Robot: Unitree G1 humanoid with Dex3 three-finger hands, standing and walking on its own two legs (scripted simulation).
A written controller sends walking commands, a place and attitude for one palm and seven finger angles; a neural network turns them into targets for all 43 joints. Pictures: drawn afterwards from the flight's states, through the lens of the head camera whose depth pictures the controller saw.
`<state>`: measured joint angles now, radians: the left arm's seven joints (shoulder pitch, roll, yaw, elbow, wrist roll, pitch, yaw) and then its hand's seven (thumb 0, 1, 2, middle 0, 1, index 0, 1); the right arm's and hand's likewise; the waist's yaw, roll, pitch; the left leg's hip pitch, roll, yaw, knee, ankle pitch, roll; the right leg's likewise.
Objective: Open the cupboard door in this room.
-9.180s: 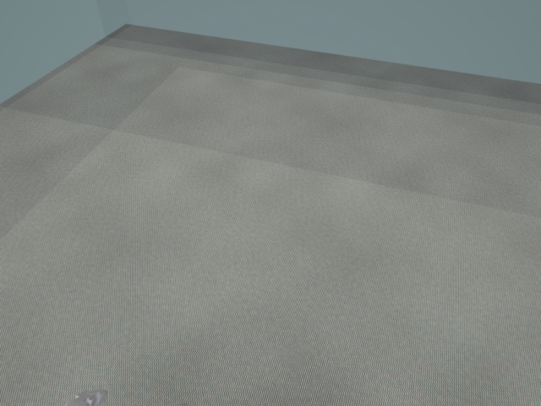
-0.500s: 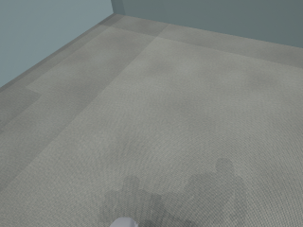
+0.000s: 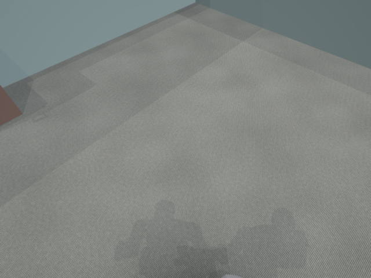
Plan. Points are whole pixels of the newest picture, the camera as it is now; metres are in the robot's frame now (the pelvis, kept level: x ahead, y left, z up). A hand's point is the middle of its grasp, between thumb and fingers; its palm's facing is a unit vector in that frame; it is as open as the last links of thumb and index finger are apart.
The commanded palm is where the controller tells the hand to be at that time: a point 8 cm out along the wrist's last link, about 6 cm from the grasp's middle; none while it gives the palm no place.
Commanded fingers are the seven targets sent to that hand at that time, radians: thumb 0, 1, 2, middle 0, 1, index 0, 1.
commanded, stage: turn or walk to find it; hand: left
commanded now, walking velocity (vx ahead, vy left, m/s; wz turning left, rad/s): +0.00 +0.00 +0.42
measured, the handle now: out of the picture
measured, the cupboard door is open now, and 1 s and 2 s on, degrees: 0 0 0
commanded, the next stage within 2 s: stand and wait in 0.84 s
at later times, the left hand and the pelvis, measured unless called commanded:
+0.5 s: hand out of the picture -0.03 +0.17 -0.16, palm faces +0.27 -0.93 -0.25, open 7.3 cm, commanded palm none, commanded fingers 0.00 0.90 0.90 -0.20 -0.30 -0.20 -0.30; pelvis -0.02 -0.03 +0.00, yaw +14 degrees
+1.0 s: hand out of the picture -0.04 +0.19 -0.16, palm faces +0.41 -0.87 -0.27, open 7.4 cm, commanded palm none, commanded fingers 0.00 0.90 0.90 -0.20 -0.30 -0.20 -0.30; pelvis -0.05 -0.03 -0.01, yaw +23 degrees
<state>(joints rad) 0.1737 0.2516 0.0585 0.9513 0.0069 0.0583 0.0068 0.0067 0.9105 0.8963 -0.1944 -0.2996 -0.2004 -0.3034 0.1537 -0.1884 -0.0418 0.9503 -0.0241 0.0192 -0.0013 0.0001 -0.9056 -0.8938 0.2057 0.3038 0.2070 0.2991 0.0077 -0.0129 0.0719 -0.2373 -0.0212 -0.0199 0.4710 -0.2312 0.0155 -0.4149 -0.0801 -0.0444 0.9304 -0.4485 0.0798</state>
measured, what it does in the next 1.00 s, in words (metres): steps on the spot, turning left: right foot, then left foot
